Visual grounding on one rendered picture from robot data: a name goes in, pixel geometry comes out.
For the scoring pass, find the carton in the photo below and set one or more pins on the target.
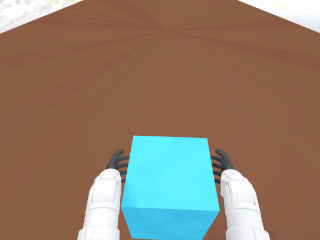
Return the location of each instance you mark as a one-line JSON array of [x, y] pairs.
[[169, 191]]

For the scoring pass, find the right robot forearm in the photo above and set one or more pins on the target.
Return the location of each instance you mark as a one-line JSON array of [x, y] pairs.
[[241, 206]]

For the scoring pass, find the left robot forearm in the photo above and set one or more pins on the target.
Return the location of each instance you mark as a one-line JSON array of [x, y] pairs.
[[103, 208]]

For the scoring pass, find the left robot hand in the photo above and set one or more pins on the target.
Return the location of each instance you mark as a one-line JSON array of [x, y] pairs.
[[115, 159]]

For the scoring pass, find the right robot hand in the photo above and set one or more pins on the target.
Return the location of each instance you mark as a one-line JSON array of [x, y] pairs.
[[225, 164]]

